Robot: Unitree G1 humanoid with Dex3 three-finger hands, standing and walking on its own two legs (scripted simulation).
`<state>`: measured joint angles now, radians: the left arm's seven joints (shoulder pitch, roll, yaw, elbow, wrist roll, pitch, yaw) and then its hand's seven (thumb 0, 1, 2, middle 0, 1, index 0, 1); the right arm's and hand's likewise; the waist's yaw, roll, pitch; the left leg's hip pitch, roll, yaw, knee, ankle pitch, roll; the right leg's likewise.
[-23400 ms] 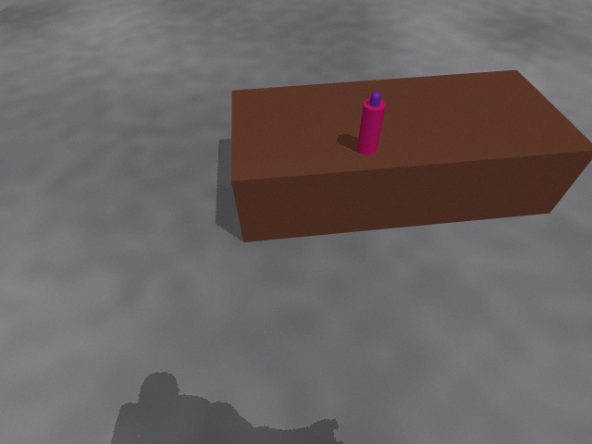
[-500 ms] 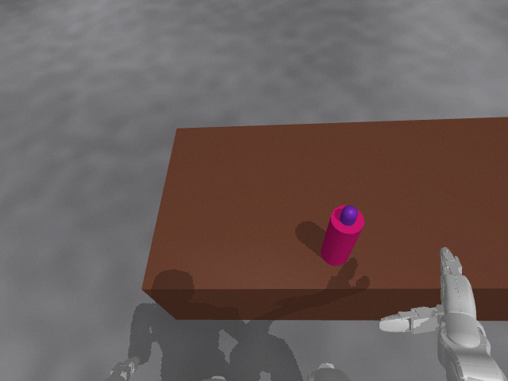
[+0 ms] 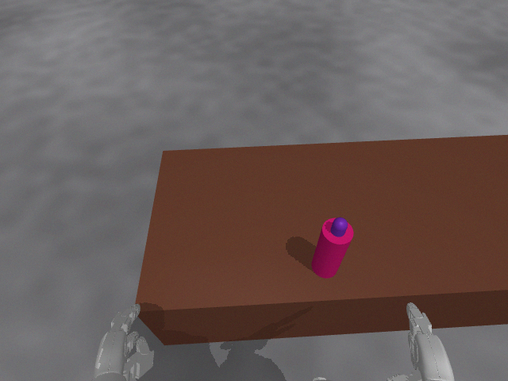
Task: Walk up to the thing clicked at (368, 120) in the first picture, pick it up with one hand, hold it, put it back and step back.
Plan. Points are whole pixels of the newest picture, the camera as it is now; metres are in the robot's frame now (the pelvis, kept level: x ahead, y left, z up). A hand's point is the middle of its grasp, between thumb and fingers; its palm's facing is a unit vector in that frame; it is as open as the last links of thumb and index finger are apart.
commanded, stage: home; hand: right
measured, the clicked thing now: (332, 245) +0.48 -0.18 -0.26
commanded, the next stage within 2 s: stand in 1.72 s
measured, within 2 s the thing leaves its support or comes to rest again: neither
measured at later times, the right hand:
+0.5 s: hand out of the picture +0.09 -0.25 -0.11, palm faces -0.01 +0.93 -0.38, open 17.5 cm
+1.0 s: hand out of the picture +0.02 -0.26 -0.11, palm faces -0.02 +0.93 -0.36, open 17.4 cm
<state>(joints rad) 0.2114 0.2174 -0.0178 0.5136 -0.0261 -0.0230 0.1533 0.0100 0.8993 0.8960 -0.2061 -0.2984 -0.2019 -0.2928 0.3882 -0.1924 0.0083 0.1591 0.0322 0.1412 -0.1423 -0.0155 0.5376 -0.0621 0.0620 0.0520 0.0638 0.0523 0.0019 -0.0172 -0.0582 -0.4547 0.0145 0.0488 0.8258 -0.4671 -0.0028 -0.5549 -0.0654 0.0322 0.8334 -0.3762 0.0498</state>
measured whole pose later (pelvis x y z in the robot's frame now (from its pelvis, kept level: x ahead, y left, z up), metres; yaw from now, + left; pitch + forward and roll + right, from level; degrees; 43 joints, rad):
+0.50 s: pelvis +0.01 -0.01 +0.03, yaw +0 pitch -1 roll +0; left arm 0.24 0.30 0.03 0.91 0.04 0.03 0.02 0.01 0.90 0.90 -0.21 -0.30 -0.20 -0.30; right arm 0.25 -0.31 -0.02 0.84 -0.04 0.01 -0.03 -0.01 0.55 -0.05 0.06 0.05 0.06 0.05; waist 0.00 -0.02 0.02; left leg -0.19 0.04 0.03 0.57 -0.36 -0.02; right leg -0.27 -0.03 0.00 0.56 -0.27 0.03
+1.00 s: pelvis -0.02 -0.01 +0.04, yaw +0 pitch -4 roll +0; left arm 0.18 0.33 0.02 1.09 0.03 0.03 0.01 0.01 0.90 0.90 -0.21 -0.31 -0.20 -0.30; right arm 0.22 -0.31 0.00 1.08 -0.03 0.00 -0.02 -0.01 0.53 -0.06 0.06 0.05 0.06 0.05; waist 0.00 -0.03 0.04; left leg -0.10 0.04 0.04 0.41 -0.24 -0.02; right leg -0.17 -0.04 0.00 0.38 -0.14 0.04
